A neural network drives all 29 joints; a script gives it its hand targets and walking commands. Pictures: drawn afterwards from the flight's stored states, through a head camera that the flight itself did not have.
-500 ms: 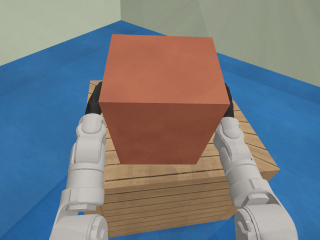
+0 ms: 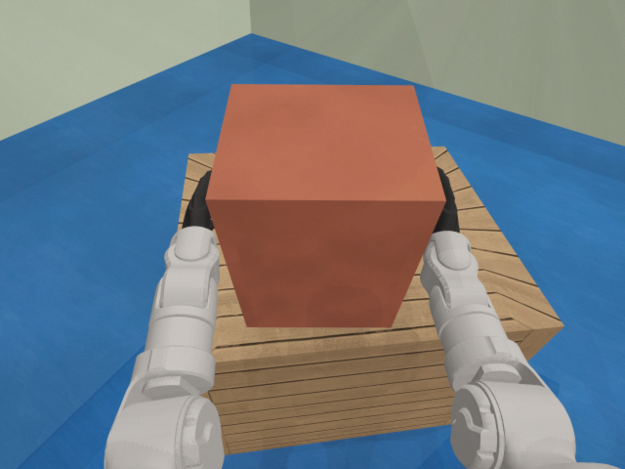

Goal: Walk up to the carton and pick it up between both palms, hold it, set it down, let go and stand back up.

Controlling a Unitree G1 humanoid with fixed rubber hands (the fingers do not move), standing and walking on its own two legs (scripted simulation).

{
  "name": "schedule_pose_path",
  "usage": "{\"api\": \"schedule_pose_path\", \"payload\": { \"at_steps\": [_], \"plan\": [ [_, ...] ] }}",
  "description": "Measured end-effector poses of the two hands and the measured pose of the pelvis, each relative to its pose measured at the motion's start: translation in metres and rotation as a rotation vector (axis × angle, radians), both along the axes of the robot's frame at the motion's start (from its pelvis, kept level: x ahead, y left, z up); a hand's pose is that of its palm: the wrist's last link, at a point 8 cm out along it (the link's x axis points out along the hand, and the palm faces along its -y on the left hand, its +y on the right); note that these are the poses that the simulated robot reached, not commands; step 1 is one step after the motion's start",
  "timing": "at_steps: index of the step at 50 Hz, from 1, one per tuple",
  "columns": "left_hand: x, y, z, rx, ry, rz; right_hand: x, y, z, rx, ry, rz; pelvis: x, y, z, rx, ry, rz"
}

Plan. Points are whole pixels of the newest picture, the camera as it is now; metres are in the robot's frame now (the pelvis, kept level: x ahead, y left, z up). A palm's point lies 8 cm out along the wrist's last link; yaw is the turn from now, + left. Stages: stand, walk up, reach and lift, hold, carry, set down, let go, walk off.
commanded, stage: set down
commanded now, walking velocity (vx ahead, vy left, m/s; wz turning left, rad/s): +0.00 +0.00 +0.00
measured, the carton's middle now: (320, 220) +0.42 +0.00 +0.11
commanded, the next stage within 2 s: none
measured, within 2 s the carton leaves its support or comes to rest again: rests again in 1.90 s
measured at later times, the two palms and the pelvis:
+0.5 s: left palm (213, 236) +0.41 +0.15 +0.08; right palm (435, 232) +0.41 -0.16 +0.10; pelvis +0.01 +0.00 +0.00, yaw -2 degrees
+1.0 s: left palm (229, 247) +0.42 +0.13 +0.04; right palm (439, 245) +0.41 -0.18 +0.07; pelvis +0.01 +0.00 +0.00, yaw -3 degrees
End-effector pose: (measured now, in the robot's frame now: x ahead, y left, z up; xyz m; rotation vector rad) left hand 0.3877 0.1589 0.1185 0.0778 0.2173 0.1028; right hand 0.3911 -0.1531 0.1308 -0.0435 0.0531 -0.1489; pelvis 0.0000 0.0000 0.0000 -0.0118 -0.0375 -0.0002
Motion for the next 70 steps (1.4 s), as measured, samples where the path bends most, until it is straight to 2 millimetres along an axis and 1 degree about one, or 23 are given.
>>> {"api": "schedule_pose_path", "payload": {
  "at_steps": [8,20,28,37,51,61,70],
  "plan": [
    [0.008,-0.006,-0.015,-0.015,0.018,-0.009,0.005,-0.006,-0.008,0.002,0.017,-0.009,0.003,-0.002,0.0,0.001,0.035,-0.015],
    [0.016,-0.008,-0.033,-0.011,0.042,-0.009,0.014,-0.008,-0.028,0.02,0.039,-0.009,0.01,0.002,0.0,0.002,0.076,-0.026],
    [0.022,-0.009,-0.042,-0.015,0.046,-0.006,0.021,-0.009,-0.034,0.01,0.043,-0.004,0.013,0.004,0.0,0.003,0.112,-0.031],
    [0.026,-0.014,-0.059,-0.024,0.068,-0.011,0.026,-0.013,-0.043,-0.002,0.066,-0.006,0.016,0.002,-0.001,0.004,0.15,-0.038],
    [0.033,-0.026,-0.075,-0.025,0.089,-0.031,0.024,-0.026,-0.067,0.011,0.089,-0.031,0.012,0.003,-0.002,0.009,0.211,-0.056],
    [0.036,-0.028,-0.085,-0.027,0.105,-0.024,0.03,-0.027,-0.077,0.012,0.106,-0.025,0.01,0.002,-0.004,0.016,0.261,-0.066],
    [0.041,-0.029,-0.1,-0.032,0.126,-0.023,0.036,-0.029,-0.09,0.013,0.129,-0.025,0.013,0.0,-0.005,0.018,0.309,-0.065]
  ]
}}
